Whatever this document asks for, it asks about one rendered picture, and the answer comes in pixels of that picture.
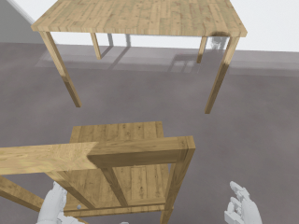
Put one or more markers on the chair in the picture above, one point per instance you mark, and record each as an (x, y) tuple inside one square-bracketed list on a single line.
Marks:
[(107, 169)]

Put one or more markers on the robot left hand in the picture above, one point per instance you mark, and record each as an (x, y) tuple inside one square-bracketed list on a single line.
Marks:
[(53, 206)]

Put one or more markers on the table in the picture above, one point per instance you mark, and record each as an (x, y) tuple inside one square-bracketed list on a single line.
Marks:
[(142, 17)]

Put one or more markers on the robot right hand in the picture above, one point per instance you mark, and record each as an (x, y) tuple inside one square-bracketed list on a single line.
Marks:
[(247, 210)]

